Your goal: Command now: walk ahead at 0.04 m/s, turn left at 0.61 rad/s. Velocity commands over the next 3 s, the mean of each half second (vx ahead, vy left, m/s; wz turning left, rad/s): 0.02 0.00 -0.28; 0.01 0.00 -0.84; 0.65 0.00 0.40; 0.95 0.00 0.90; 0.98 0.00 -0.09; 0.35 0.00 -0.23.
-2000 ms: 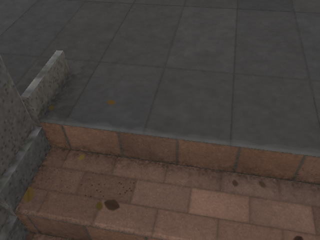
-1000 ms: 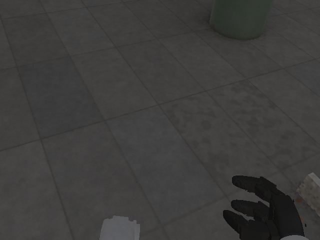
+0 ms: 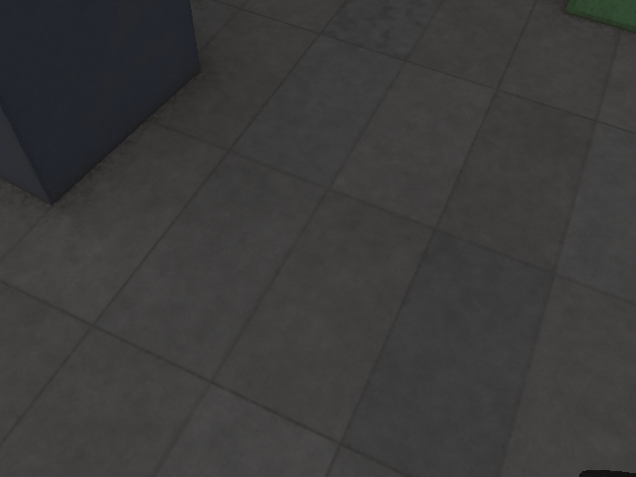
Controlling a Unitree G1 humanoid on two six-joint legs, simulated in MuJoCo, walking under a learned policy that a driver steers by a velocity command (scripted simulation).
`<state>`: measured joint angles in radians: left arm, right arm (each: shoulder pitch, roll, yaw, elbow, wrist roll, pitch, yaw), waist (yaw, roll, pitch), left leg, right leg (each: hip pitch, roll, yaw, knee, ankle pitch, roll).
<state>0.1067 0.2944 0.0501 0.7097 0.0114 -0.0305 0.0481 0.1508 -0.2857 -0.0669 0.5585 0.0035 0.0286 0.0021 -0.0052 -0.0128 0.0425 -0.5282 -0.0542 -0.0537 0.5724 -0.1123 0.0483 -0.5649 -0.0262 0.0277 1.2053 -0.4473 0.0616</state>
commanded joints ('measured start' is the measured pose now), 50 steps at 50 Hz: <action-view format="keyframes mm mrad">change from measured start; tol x32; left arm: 1 66 80 25 -51 5 14 5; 50 250 149 95 -131 -47 86 -53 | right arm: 1 -73 -135 -44 -98 -16 -6 -21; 50 50 -58 -26 103 3 -48 -13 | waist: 1 36 120 -236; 9 17 151 -167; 12 -17 -296 -9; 26 -36 -202 -186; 29 22 274 -143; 50 69 -76 -240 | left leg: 1 180 210 -279 -196 131 188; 9 90 202 -144 -105 -211 92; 15 -134 -10 -53 628 -414 -89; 26 324 -22 -27 -203 -137 -66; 29 448 494 -492 -291 179 217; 47 440 388 129 -148 284 114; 50 64 264 252 235 -254 -15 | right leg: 1 -12 -14 8 -98 59 0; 9 303 19 -57 -570 239 -71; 13 196 -271 554 -953 281 -341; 24 372 -85 497 -844 351 -233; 28 -138 185 182 -423 -147 -85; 33 -181 20 77 115 97 27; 38 -242 -54 -1 -53 166 75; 47 118 -18 -112 -521 101 -28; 50 690 -72 74 -761 207 -158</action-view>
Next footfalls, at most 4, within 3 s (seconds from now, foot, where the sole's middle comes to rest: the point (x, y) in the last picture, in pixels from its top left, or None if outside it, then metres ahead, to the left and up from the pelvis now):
0.18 right None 0.11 -0.15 -0.76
0.54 left None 0.10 0.07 -0.76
1.00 right None -0.03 -0.19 -0.76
1.56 left None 0.42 -0.22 -0.76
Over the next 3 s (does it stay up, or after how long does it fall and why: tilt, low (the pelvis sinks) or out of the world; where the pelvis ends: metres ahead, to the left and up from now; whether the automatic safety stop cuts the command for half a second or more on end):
stays up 1.40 -0.29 0.01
